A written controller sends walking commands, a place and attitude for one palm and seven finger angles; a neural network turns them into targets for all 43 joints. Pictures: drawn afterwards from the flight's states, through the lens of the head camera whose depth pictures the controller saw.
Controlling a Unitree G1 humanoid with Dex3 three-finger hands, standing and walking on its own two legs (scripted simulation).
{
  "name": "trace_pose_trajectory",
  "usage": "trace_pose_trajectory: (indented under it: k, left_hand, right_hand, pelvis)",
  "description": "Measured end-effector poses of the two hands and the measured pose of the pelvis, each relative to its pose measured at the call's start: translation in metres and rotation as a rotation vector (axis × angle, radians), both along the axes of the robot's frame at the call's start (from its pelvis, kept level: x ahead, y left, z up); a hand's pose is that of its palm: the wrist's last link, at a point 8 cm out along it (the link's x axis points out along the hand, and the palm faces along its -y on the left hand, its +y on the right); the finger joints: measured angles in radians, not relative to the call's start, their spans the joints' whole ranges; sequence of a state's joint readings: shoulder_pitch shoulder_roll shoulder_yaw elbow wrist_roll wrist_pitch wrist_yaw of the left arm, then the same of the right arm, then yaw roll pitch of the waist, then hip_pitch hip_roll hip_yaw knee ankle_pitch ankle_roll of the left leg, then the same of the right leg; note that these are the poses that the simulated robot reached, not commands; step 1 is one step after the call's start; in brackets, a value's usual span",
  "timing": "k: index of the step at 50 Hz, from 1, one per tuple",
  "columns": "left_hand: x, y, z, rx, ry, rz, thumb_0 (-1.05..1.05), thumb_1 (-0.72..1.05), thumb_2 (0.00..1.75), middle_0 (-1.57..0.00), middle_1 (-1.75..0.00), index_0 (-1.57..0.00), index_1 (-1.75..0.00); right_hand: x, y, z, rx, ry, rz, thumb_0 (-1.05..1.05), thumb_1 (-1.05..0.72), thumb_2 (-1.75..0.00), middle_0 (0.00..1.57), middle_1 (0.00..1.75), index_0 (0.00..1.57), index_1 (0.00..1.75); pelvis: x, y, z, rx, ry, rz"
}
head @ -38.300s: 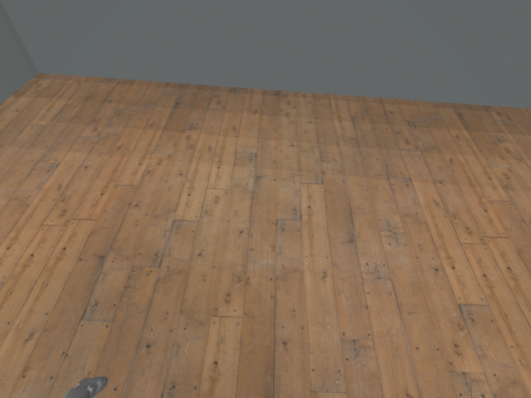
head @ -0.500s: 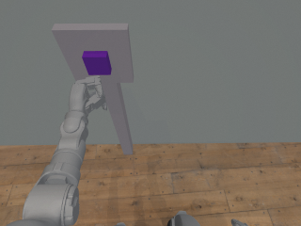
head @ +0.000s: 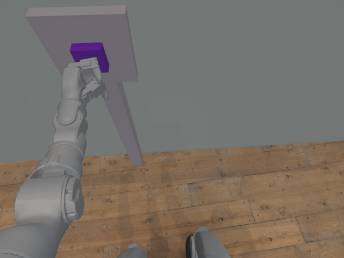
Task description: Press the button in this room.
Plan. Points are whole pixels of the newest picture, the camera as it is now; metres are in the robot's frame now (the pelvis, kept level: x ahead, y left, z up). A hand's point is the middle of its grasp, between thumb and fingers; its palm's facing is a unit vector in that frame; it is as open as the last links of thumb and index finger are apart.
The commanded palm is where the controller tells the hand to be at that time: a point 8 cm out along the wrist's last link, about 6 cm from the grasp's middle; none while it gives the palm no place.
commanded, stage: press the button with the knuckle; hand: left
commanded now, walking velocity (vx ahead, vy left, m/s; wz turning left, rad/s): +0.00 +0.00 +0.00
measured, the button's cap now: (91, 57) +0.56 +0.15 +0.12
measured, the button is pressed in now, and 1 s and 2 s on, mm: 1 12 0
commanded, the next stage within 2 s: hold the button down briefly in 0.44 s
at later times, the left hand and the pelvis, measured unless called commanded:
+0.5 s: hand (103, 80) +0.51 +0.13 +0.09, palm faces -0.02 -1.00 -0.07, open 2.7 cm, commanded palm +0.51 +0.18 +0.08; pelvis -0.01 +0.01 -0.01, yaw +1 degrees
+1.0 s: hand (103, 81) +0.51 +0.13 +0.09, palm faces -0.01 -1.00 -0.05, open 2.7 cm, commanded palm +0.49 +0.17 +0.08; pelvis -0.03 +0.01 -0.02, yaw +2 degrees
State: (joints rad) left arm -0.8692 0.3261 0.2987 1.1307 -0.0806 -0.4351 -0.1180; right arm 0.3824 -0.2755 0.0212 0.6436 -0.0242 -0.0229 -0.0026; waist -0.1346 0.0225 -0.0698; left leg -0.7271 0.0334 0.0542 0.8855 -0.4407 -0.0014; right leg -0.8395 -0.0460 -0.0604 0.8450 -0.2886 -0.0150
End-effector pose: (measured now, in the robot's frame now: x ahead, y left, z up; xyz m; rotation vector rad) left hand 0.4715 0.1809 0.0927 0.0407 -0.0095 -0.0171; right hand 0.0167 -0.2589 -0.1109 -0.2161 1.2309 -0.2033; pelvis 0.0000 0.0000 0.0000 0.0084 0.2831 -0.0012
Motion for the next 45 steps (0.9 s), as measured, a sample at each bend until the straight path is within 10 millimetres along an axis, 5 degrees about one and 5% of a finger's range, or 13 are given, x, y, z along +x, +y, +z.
trace_pose_trajectory:
  k: [45]
  left_hand:
    - [0.019,0.003,-0.004,0.017,0.016,-0.006,-0.06,0.79,1.03,-1.30,-1.50,-1.37,-1.50]
  right_hand:
    - [-0.048,0.010,-0.002,-0.052,0.076,0.034,0.01,-0.91,-0.89,0.20,0.30,0.21,0.30]
  pelvis:
    - [-0.028,0.014,-0.017,-0.028,0.063,0.040]
